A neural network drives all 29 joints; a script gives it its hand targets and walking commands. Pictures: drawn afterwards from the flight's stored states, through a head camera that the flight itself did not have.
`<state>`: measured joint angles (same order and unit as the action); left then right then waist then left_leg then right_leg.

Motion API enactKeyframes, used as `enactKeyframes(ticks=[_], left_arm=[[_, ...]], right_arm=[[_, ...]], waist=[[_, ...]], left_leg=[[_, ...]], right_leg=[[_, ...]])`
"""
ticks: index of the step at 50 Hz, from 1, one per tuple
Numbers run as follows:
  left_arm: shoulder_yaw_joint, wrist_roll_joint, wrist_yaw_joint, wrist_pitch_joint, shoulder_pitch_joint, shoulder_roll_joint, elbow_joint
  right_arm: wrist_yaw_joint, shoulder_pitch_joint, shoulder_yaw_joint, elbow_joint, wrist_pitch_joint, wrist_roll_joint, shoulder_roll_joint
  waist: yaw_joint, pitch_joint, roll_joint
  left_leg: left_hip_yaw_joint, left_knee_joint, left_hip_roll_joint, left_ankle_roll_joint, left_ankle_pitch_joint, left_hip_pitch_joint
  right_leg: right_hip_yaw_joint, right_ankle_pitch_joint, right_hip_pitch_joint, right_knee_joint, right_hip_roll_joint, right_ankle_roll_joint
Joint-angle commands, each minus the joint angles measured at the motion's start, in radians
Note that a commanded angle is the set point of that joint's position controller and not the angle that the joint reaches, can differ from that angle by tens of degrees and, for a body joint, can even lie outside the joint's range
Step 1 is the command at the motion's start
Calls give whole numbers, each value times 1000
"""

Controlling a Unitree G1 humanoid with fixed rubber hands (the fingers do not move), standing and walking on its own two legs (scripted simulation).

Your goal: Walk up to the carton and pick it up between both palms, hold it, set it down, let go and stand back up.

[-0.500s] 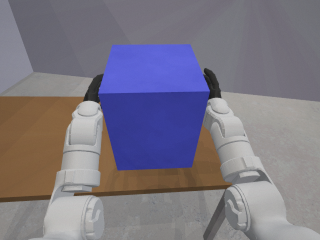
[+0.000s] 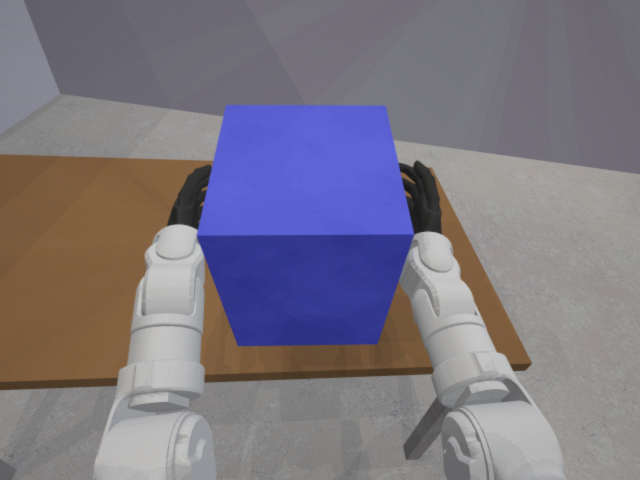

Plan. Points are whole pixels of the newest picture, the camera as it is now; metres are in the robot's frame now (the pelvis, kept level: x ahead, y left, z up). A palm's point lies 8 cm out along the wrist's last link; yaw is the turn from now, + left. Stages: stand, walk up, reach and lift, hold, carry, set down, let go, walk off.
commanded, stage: set down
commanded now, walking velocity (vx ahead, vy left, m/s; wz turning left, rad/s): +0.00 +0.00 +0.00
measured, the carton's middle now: (307, 233) +0.41 +0.01 +0.12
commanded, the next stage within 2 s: none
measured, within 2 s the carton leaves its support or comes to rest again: neither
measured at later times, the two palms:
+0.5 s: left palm (195, 239) +0.39 +0.16 +0.12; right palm (420, 233) +0.39 -0.13 +0.15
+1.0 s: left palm (199, 246) +0.40 +0.16 +0.09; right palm (413, 242) +0.39 -0.13 +0.12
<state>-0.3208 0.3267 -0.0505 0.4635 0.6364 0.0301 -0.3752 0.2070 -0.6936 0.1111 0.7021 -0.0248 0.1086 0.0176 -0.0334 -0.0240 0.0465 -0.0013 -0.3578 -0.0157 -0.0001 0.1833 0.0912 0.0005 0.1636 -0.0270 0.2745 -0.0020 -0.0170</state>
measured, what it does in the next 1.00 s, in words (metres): stands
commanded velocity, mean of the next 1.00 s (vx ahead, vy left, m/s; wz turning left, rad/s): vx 0.00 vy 0.00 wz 0.00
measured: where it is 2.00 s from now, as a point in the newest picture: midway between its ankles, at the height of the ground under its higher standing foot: outside the picture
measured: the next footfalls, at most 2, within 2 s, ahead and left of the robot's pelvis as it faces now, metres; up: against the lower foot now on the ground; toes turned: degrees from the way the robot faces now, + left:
none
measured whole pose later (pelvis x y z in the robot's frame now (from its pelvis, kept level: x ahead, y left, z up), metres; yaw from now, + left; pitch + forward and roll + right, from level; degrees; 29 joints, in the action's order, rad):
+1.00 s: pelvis +0.01 +0.00 +0.00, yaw +0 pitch -4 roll -1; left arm -0.32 0.33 -0.06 0.19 0.69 -0.02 -0.75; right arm 0.17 -0.67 0.32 0.77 0.06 -0.09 0.11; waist -0.01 -0.05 0.06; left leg 0.00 -0.36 -0.02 0.00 0.21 0.08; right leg 0.00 0.18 -0.01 0.27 0.00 -0.02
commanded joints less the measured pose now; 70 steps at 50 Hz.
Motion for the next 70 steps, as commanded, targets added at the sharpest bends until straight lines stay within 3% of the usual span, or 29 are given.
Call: enactKeyframes(ticks=[1,2,3,4,5,9,10,12,13,17,18,20,21,30,33,38,41,47,49,50,52,53,56,57,60,63,65,68,70], left_arm=[[543,-164,-110,-152,680,561,217],[507,-148,-115,-148,673,550,184],[473,-120,-121,-144,662,537,168],[425,-100,-132,-135,636,509,94],[412,-102,-138,-140,678,513,69],[385,-78,-146,-149,666,507,54],[366,-79,-148,-154,676,490,26],[376,-82,-150,-182,759,500,32],[343,-67,-151,-186,746,490,-19],[381,-94,-132,-243,807,527,15],[394,-106,-132,-249,797,538,23],[397,-109,-124,-273,817,535,32],[363,-86,-123,-277,790,517,-16],[276,-62,-143,-327,793,491,-128],[306,-86,-145,-347,813,520,-117],[327,-96,-130,-394,860,534,-93],[252,-63,-148,-388,796,496,-205],[221,-58,-154,-415,815,493,-243],[207,-56,-155,-426,819,485,-237],[164,-41,-155,-427,798,463,-268],[187,-45,-156,-443,847,489,-255],[193,-59,-155,-458,864,493,-250],[211,-59,-148,-473,873,516,-269],[189,-49,-145,-478,879,499,-273],[154,-43,-150,-494,888,466,-319],[142,-27,-153,-493,861,468,-352],[123,-24,-153,-506,870,450,-350],[131,-29,-159,-509,897,450,-360],[111,-16,-158,-519,888,454,-376]], right_arm=[[-122,-633,-419,-315,79,-44,552],[-127,-637,-407,-294,77,-53,559],[-133,-603,-368,-245,72,-77,534],[-133,-627,-350,-242,62,-85,536],[-138,-635,-316,-220,59,-103,528],[-151,-627,-290,-188,73,-128,528],[-154,-639,-274,-179,77,-135,519],[-165,-655,-243,-150,82,-158,542],[-171,-661,-230,-142,80,-172,545],[-191,-689,-244,-151,118,-193,591],[-192,-700,-235,-179,126,-200,573],[-193,-678,-263,-155,135,-200,604],[-195,-633,-241,-116,129,-221,602],[-192,-594,-172,-24,127,-277,623],[-192,-624,-175,-71,150,-277,630],[-198,-590,-177,-12,162,-298,663],[-195,-584,-137,-13,150,-325,650],[-204,-600,-98,16,149,-354,655],[-207,-570,-93,47,139,-360,677],[-208,-560,-108,36,137,-374,696],[-210,-576,-82,28,151,-384,672],[-211,-592,-78,20,156,-394,687],[-215,-593,-38,47,167,-408,686],[-218,-570,-55,66,165,-408,704],[-217,-577,-48,55,161,-436,709],[-220,-553,-19,90,155,-442,693],[-221,-558,-8,79,152,-457,710],[-219,-544,26,94,151,-480,703],[-221,-541,29,104,162,-489,711]], waist=[[-42,593,-97],[-16,542,-74],[-25,496,-70],[-5,449,-46],[-21,432,-48],[11,406,-81],[13,410,-57],[6,414,-94],[28,402,-87],[38,498,-102],[19,527,-93],[39,581,-99],[25,542,-92],[31,474,-61],[28,528,-63],[19,608,-94],[29,485,-67],[39,481,-81],[34,450,-47],[70,467,-34],[33,519,-79],[39,536,-60],[23,524,-108],[47,538,-92],[50,535,-38],[33,488,-82],[50,495,-65],[17,500,-76],[32,491,-93]], left_leg=[[43,-21,36,-65,-543,-363],[54,-8,40,-56,-487,-328],[54,8,39,-56,-446,-322],[70,31,44,-36,-362,-285],[67,45,45,-34,-300,-261],[78,61,41,-34,-298,-246],[77,73,40,-27,-266,-230],[91,86,40,-32,-206,-225],[91,89,40,-24,-170,-204],[99,68,37,-40,-270,-227],[90,67,34,-40,-286,-236],[92,51,29,-45,-355,-247],[101,56,35,-45,-333,-239],[105,78,39,-30,-271,-147],[102,49,37,-44,-360,-164],[96,31,28,-56,-433,-171],[104,74,36,-33,-282,-87],[117,73,33,-37,-273,-72],[110,80,29,-23,-252,-64],[128,87,38,-12,-239,-47],[117,71,34,-27,-280,-46],[112,71,30,-24,-291,-33],[104,63,20,-39,-335,-50],[113,58,26,-29,-331,-36],[121,70,28,-17,-278,8],[118,72,23,-26,-290,13],[124,70,25,-11,-250,16],[117,77,22,-16,-274,33],[131,63,24,-23,-316,18]], right_leg=[[-97,-454,192,-2,-47,-35],[-95,-423,186,-2,-43,-38],[-96,-386,173,-6,-39,-38],[-85,-332,160,-26,-32,-40],[-91,-288,154,-25,-31,-38],[-94,-237,148,-26,-28,-32],[-104,-197,141,-32,-26,-31],[-107,-118,106,-35,-28,-27],[-99,-85,96,-38,-25,-26],[-96,-178,116,-12,-28,-27],[-102,-194,110,-15,-27,-30],[-98,-261,130,-1,-30,-30],[-94,-242,141,-10,-27,-28],[-75,-288,194,8,-12,-42],[-77,-354,210,19,-12,-40],[-76,-395,195,30,-15,-35],[-60,-335,228,22,-1,-39],[-64,-314,213,29,-1,-42],[-59,-322,209,29,2,-47],[-44,-349,235,30,12,-51],[-62,-355,233,46,7,-44],[-54,-382,230,51,9,-49],[-72,-319,175,44,-1,-37],[-59,-341,193,45,7,-41],[-48,-392,233,59,15,-50],[-61,-351,221,58,12,-43],[-46,-352,205,50,22,-53],[-58,-373,208,65,18,-49],[-58,-352,196,59,15,-47]])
